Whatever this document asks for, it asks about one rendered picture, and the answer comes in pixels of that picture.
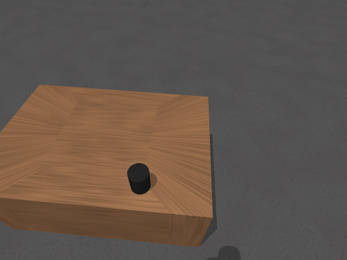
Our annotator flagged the can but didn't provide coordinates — can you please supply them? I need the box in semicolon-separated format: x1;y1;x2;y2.
127;163;151;194

